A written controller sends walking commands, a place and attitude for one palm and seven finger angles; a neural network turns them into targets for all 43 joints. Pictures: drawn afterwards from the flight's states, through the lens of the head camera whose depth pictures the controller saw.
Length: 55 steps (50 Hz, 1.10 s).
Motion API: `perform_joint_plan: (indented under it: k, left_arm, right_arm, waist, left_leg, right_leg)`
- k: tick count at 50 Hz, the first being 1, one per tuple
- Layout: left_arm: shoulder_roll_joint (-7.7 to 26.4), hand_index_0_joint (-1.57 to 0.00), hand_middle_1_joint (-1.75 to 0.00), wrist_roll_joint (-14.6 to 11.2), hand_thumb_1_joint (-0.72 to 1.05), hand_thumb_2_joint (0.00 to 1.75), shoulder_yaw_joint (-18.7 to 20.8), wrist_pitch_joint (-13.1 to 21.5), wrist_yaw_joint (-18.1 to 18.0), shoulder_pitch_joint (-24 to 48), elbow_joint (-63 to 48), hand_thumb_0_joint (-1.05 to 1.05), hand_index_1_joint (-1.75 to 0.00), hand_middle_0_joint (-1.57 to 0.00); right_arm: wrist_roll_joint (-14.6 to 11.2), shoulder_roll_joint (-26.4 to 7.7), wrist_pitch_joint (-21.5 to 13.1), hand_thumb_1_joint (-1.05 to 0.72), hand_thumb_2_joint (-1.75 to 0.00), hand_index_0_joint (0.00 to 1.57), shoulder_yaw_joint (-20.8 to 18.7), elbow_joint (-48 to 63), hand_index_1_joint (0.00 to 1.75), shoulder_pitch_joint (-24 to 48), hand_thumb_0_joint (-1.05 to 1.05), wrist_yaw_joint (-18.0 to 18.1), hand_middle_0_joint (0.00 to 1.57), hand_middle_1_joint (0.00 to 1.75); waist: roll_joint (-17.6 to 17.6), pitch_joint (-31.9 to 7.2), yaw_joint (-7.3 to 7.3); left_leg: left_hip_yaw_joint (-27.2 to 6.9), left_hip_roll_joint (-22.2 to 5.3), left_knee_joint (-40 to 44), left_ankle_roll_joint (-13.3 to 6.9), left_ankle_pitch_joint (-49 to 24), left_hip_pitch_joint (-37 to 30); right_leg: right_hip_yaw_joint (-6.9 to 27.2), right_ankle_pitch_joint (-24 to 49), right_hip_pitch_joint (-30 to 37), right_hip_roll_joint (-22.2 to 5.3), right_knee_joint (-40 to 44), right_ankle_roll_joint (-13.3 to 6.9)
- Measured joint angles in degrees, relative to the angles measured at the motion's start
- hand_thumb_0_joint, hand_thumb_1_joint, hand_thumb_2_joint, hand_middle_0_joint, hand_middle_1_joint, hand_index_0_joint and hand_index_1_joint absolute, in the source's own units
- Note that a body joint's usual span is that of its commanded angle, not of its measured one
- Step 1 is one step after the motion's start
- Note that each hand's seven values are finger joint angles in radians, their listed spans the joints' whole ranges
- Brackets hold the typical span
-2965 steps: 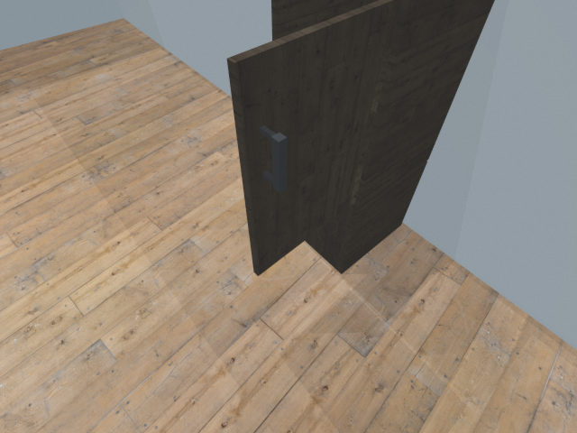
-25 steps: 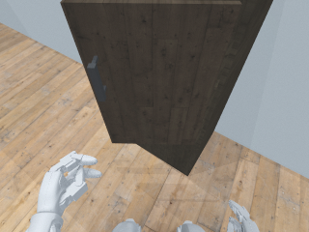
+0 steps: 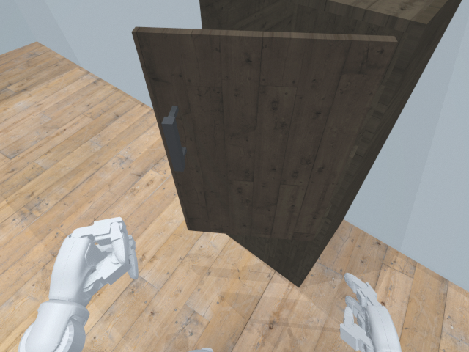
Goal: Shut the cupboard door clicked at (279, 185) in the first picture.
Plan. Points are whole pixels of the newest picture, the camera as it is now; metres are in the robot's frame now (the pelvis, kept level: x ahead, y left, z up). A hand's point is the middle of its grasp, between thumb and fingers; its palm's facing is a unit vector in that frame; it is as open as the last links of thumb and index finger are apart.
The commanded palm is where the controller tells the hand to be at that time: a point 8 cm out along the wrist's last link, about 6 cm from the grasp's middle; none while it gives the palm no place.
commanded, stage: raise the hand and make a fist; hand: left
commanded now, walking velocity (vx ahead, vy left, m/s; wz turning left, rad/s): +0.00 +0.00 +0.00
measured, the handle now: (176, 139) +0.46 +0.16 +0.11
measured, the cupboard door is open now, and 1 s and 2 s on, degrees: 33 33 33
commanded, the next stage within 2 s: bring the fist close to the handle in 0.56 s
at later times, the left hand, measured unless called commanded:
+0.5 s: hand (125, 257) +0.23 +0.18 +0.11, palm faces +0.02 -1.00 -0.06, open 3.1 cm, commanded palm +0.20 +0.22 +0.11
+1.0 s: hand (152, 235) +0.26 +0.15 +0.10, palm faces -0.08 -1.00 -0.03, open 3.1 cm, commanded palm +0.25 +0.21 +0.11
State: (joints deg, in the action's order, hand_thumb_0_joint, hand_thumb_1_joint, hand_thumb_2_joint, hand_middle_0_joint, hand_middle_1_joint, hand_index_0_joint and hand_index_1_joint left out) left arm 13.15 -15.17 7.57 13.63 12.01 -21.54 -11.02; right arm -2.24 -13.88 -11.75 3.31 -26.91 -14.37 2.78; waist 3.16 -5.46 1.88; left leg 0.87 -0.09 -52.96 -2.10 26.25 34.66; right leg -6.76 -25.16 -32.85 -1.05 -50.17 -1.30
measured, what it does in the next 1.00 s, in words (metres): stands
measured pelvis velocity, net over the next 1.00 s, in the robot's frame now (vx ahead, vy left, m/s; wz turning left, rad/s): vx -0.01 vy -0.01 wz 0.00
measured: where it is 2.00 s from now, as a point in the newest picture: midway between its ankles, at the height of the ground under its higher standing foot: outside the picture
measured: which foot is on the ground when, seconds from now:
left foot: down 0.00-1.00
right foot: down 0.00-1.00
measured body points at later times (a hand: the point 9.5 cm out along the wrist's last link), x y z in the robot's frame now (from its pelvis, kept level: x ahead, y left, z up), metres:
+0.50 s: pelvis +0.00 -0.01 +0.01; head +0.02 -0.02 +0.46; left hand +0.22 +0.23 +0.11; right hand +0.16 -0.25 -0.06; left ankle +0.00 +0.09 -0.69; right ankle +0.00 -0.11 -0.69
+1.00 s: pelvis -0.01 -0.01 +0.01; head +0.02 -0.02 +0.46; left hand +0.26 +0.20 +0.10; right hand +0.16 -0.24 -0.07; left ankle +0.00 +0.09 -0.69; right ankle +0.00 -0.11 -0.69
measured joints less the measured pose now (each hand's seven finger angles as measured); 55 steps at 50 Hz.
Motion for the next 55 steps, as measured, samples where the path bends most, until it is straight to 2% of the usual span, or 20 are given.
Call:
perform_joint_plan:
  k: [3,5,10,12,14,17,20,22,26,28,30,34,36,38,42,44,46,51,53,55]
  left_arm:
    - [1.07,-1.27,-1.47,0.32,0.9,0.9,-1.48,-4.51,2.69,0.3,1.81,0.01,-1.46,-1.27]
    - [1.91,-1.28,-1.48,-0.21,0.9,0.9,-0.81,-5.82,2.72,0.09,1.99,0.02,-1.47,-1.28]
    - [2.73,-1.29,-1.49,-2.49,0.89,0.9,4.43,-2.3,-0.28,1.67,0.58,0.02,-1.49,-1.29]
    - [2.2,-1.3,-1.5,-3.13,0.9,0.9,5.63,-0.99,-0.09,3.17,1.07,0.02,-1.49,-1.3]
    - [1.52,-1.3,-1.5,-3.36,0.9,0.9,5.21,-1.47,1.29,4.22,2.37,0.02,-1.49,-1.3]
    - [0.97,-1.3,-1.5,-2.54,0.9,0.9,2.61,-4.88,3.74,3.8,4.57,0.01,-1.49,-1.3]
    - [1.15,-1.3,-1.5,-1.42,0.9,0.9,0.66,-7.27,4.05,1.8,5.01,0.01,-1.49,-1.3]
    - [1.5,-1.3,-1.5,-1.26,0.9,0.9,0.88,-6.36,2.61,0.71,4.0,0.02,-1.49,-1.3]
    - [1.47,-1.3,-1.5,-1.99,0.89,0.9,3.79,-0.49,-0.73,1.3,2.04,0.02,-1.49,-1.3]
    - [1.17,-1.3,-1.5,-2.37,0.9,0.9,4.81,1.36,-0.85,2.7,2.31,0.02,-1.49,-1.3]
    - [0.81,-1.3,-1.5,-2.61,0.9,0.9,4.58,1.06,0.39,3.75,3.47,0.02,-1.5,-1.3]
    - [0.72,-1.3,-1.5,-1.9,0.9,0.9,1.63,-3.8,3.8,2.67,5.68,0.01,-1.5,-1.3]
    - [1.0,-1.3,-1.5,-1.43,0.9,0.9,0.44,-5.35,3.95,1.76,5.71,0.01,-1.5,-1.3]
    - [1.3,-1.3,-1.5,-1.24,0.9,0.9,0.35,-4.85,2.72,2.03,5.4,0.02,-1.5,-1.3]
    - [0.87,-1.3,-1.5,-1.56,0.89,0.9,2.62,-0.3,-0.66,6.71,6.11,0.02,-1.49,-1.3]
    - [0.49,-1.3,-1.5,-1.42,0.89,0.9,3.19,0.76,-1.19,10.01,7.41,0.02,-1.5,-1.3]
    - [0.19,-1.3,-1.5,-0.91,0.9,0.9,2.42,-0.06,-0.61,12.74,9.2,0.02,-1.5,-1.3]
    - [-0.01,-1.3,-1.5,0.91,0.9,0.9,-1.86,-6.36,1.13,16.14,13.63,0.01,-1.5,-1.3]
    - [-0.13,-1.3,-1.5,1.18,0.9,0.9,-2.14,-7.41,0.14,16.99,14.67,0.02,-1.5,-1.3]
    - [-0.53,-1.3,-1.5,0.98,0.9,0.9,-1.14,-6.76,-1.63,17.76,15.09,0.02,-1.5,-1.3]
  right_arm:
    - [-0.14,-0.03,0.55,-0.9,-0.89,0.21,0.35,-0.16,0.3,0.19,0.01,0.55,0.2,0.3]
    - [-0.11,0.22,0.72,-0.9,-0.89,0.21,0.33,-0.29,0.3,-0.11,0.01,0.99,0.2,0.3]
    - [-0.07,0.2,-0.16,-0.9,-0.89,0.21,0.04,-1.9,0.3,-1.47,0.01,1.18,0.2,0.3]
    - [-0.2,-0.37,-0.46,-0.9,-0.89,0.21,-0.04,-2.76,0.3,-1.75,0.01,0.91,0.2,0.3]
    - [-0.51,-1.03,-0.56,-0.9,-0.89,0.21,-0.18,-3.25,0.3,-1.89,0.01,0.79,0.2,0.3]
    - [-0.85,-1.7,-0.47,-0.9,-0.89,0.21,-0.52,-3.22,0.3,-1.81,0.01,0.98,0.2,0.3]
    - [-0.51,-1.58,-0.44,-0.9,-0.89,0.21,-0.86,-2.73,0.3,-1.77,0.01,1.37,0.2,0.3]
    - [-0.11,-1.15,-0.68,-0.9,-0.89,0.21,-1.05,-2.71,0.3,-1.84,0.01,1.54,0.2,0.3]
    - [0.25,-0.58,-1.51,-0.9,-0.89,0.2,-1.04,-3.58,0.3,-1.92,0.01,1.11,0.2,0.3]
    - [0.23,-0.74,-1.65,-0.9,-0.89,0.2,-0.84,-4.12,0.3,-1.65,0.01,0.73,0.2,0.3]
    - [-0.03,-1.07,-1.56,-0.9,-0.89,0.2,-0.69,-4.31,0.3,-1.33,0.01,0.55,0.2,0.3]
    - [-0.51,-1.34,-1.11,-0.9,-0.89,0.21,-0.64,-3.64,0.3,-0.86,0.01,0.85,0.2,0.3]
    - [-0.32,-1.18,-1.14,-0.9,-0.89,0.21,-0.62,-3.27,0.3,-0.75,0.01,1.3,0.2,0.3]
    - [-0.04,-0.86,-1.42,-0.9,-0.89,0.21,-0.65,-3.43,0.3,-0.58,0.01,1.66,0.2,0.3]
    - [0.22,-0.41,-2.11,-0.9,-0.89,0.21,-0.47,-4.86,0.3,-0.01,0.01,1.51,0.2,0.3]
    - [0.12,-0.5,-2.16,-0.9,-0.89,0.21,-0.32,-5.5,0.3,0.22,0.01,1.24,0.2,0.3]
    - [-0.16,-0.78,-2.01,-0.9,-0.89,0.21,-0.23,-5.69,0.3,0.24,0.01,1.12,0.2,0.3]
    - [-0.41,-1.05,-1.04,-0.9,-0.89,0.21,-0.15,-5.3,0.3,0.05,0.01,1.54,0.2,0.3]
    - [-0.14,-0.74,-0.68,-0.9,-0.89,0.21,-0.18,-5.38,0.3,0.05,0.01,1.66,0.2,0.3]
    - [0.15,-0.29,-0.47,-0.9,-0.89,0.21,-0.29,-5.67,0.3,-0.12,0.01,1.51,0.2,0.3]
  waist:
    - [0.06,0.64,-0.2]
    - [-0.31,0.94,-0.33]
    - [-0.97,1.35,-0.23]
    - [-0.69,1.3,-0.28]
    - [-0.24,1.32,-0.4]
    - [0.22,1.66,-0.78]
    - [-0.19,1.95,-1.24]
    - [-0.83,2.16,-1.23]
    - [-1.65,2.22,-0.87]
    - [-1.47,2.12,-0.72]
    - [-0.89,2.03,-0.64]
    - [0.03,1.95,-0.79]
    - [0.0,2.11,-0.91]
    - [-0.33,2.39,-0.85]
    - [-1.13,2.87,-0.64]
    - [-1.16,2.97,-0.66]
    - [-0.76,3.0,-0.79]
    - [-0.11,3.02,-1.68]
    - [-0.47,3.11,-2.08]
    - [-1.06,3.06,-2.26]
  left_leg:
    - [0.32,-0.01,1.47,0.01,-0.58,-1.34]
    - [0.66,-0.11,2.6,0.14,-0.98,-2.42]
    - [0.53,-0.35,4.35,0.62,-1.6,-4.59]
    - [0.21,-0.34,4.56,0.69,-1.77,-4.84]
    - [0.04,-0.29,4.76,0.68,-1.98,-4.9]
    - [0.38,-0.25,5.47,0.57,-2.46,-5.17]
    - [1.11,-0.25,6.4,0.56,-2.94,-5.63]
    - [1.42,-0.34,6.79,0.69,-3.12,-6.03]
    - [1.0,-0.48,6.38,1.05,-3.09,-6.01]
    - [0.53,-0.48,5.76,1.12,-2.98,-5.58]
    - [0.21,-0.47,5.33,1.1,-2.95,-5.19]
    - [0.51,-0.42,5.72,0.87,-3.25,-5.27]
    - [0.79,-0.38,6.1,0.79,-3.43,-5.59]
    - [0.88,-0.38,6.23,0.8,-3.52,-5.81]
    - [0.43,-0.31,5.58,0.94,-3.5,-5.32]
    - [0.09,-0.23,5.18,0.94,-3.47,-4.87]
    - [-0.12,-0.13,5.08,0.84,-3.53,-4.58]
    - [0.73,0.11,6.54,0.43,-4.11,-5.03]
    - [1.37,0.12,7.38,0.37,-4.32,-5.57]
    - [1.92,0.07,8.1,0.4,-4.44,-6.17]
  right_leg:
    - [0.33,0.55,1.06,0.07,1.19,-0.01]
    - [0.68,0.91,1.84,0.21,1.99,-0.11]
    - [0.58,1.43,3.96,0.57,3.63,-0.5]
    - [0.27,1.58,4.41,0.58,4.03,-0.55]
    - [0.1,1.77,4.59,0.55,4.34,-0.53]
    - [0.43,2.22,4.61,0.53,4.81,-0.45]
    - [1.16,2.58,4.47,0.53,5.02,-0.46]
    - [1.47,2.66,4.57,0.63,5.03,-0.6]
    - [1.06,2.5,4.72,0.75,4.66,-0.97]
    - [0.6,2.36,4.6,0.74,4.35,-1.05]
    - [0.27,2.37,4.48,0.72,4.25,-1.02]
    - [0.58,2.78,4.44,0.69,4.62,-0.78]
    - [0.86,2.94,4.56,0.65,4.78,-0.72]
    - [0.96,3.02,4.7,0.65,4.79,-0.74]
    - [0.51,2.89,4.45,0.57,4.26,-0.92]
    - [0.17,2.83,4.23,0.48,4.06,-0.93]
    - [-0.04,2.93,4.13,0.39,4.17,-0.85]
    - [0.81,3.57,4.09,0.19,5.18,-0.42]
    - [1.46,3.76,4.16,0.21,5.53,-0.34]
    - [2.02,3.85,4.35,0.28,5.8,-0.35]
